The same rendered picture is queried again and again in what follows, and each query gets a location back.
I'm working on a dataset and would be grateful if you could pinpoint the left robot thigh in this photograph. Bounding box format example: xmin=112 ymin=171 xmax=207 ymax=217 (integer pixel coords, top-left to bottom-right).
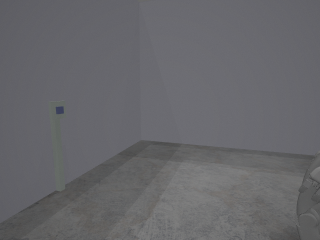
xmin=296 ymin=178 xmax=320 ymax=226

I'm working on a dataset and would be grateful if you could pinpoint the panel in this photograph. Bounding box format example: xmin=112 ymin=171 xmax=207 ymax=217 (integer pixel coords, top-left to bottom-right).
xmin=48 ymin=101 xmax=67 ymax=192

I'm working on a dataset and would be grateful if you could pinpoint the robot thigh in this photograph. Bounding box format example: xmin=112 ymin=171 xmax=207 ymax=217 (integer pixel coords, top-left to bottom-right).
xmin=302 ymin=154 xmax=320 ymax=211
xmin=296 ymin=178 xmax=320 ymax=226

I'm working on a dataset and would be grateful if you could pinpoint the robot left hand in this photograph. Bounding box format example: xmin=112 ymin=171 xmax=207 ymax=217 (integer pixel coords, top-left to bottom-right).
xmin=298 ymin=166 xmax=320 ymax=202

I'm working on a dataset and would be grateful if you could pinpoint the right robot thigh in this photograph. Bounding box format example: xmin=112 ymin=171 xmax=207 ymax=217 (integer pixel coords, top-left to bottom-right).
xmin=302 ymin=154 xmax=320 ymax=211

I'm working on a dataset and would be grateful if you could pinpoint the button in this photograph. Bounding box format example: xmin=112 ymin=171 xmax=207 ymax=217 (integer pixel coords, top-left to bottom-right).
xmin=56 ymin=106 xmax=64 ymax=114

